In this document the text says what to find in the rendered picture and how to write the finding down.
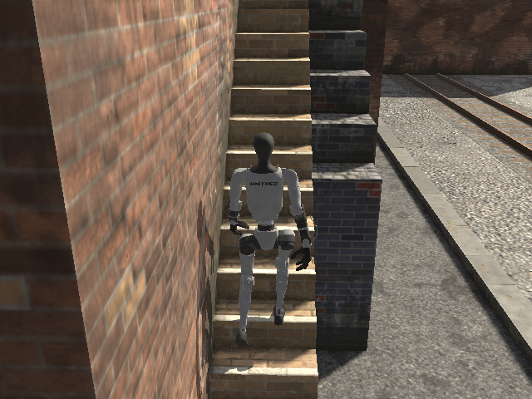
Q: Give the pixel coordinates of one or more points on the stairs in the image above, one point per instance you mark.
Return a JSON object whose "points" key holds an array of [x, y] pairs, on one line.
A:
{"points": [[271, 94]]}

